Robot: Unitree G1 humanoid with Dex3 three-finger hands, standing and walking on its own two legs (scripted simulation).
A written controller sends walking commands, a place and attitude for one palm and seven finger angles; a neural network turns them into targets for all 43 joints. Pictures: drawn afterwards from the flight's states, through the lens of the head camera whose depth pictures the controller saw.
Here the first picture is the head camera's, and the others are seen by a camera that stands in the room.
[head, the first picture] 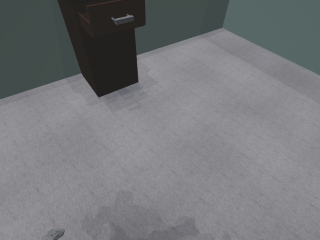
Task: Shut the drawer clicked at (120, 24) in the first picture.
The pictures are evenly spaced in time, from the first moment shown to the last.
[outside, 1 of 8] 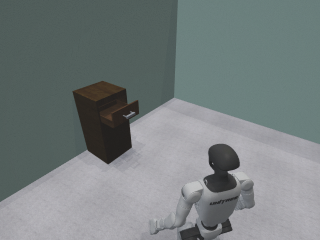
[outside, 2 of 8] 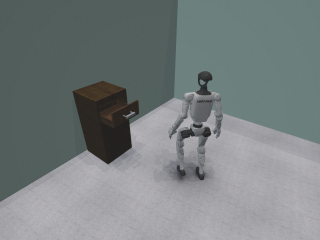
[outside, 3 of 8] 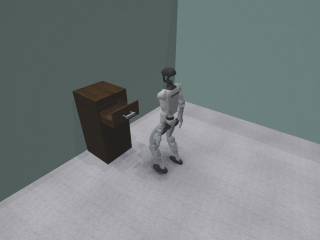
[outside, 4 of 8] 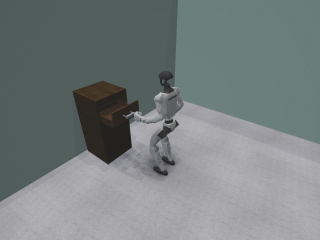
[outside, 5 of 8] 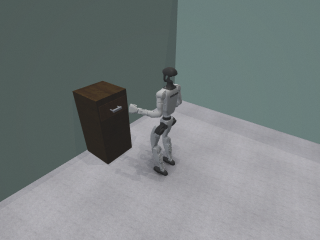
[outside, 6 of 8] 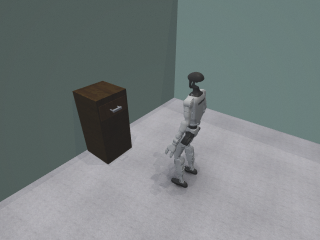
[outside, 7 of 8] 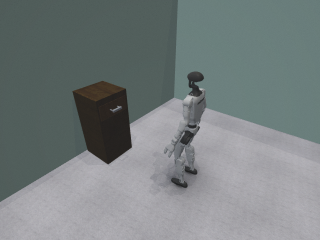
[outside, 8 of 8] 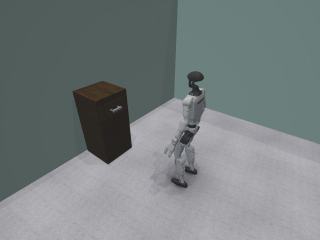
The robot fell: no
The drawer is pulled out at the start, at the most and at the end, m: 0.22 0.22 0.00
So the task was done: yes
